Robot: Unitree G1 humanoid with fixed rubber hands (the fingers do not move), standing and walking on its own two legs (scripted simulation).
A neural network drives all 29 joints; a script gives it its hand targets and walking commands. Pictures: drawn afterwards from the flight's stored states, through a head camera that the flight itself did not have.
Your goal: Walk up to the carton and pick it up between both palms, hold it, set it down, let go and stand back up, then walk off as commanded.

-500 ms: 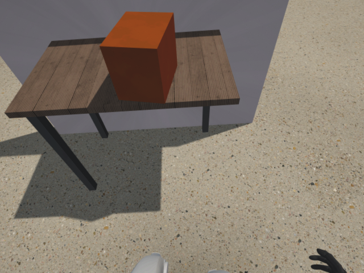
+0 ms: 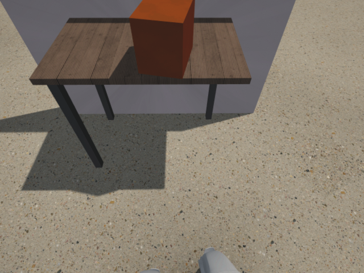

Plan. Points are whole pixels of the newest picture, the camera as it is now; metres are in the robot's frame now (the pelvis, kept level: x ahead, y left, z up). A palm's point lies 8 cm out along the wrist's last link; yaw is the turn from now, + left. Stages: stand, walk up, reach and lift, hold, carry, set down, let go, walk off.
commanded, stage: walk off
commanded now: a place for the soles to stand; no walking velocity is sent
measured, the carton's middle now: (166, 34) +0.90 +0.04 +0.06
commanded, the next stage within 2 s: stand in 1.72 s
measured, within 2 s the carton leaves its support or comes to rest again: neither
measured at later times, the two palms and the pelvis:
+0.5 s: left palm out of the picture -0.03 +0.29 -0.07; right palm out of the picture -0.01 -0.36 -0.09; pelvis -0.11 -0.03 +0.01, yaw -2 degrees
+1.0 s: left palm out of the picture -0.15 +0.36 -0.10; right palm out of the picture -0.15 -0.28 -0.08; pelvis -0.22 +0.04 +0.00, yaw +0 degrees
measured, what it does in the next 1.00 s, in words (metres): walks backwards: right foot, then left foot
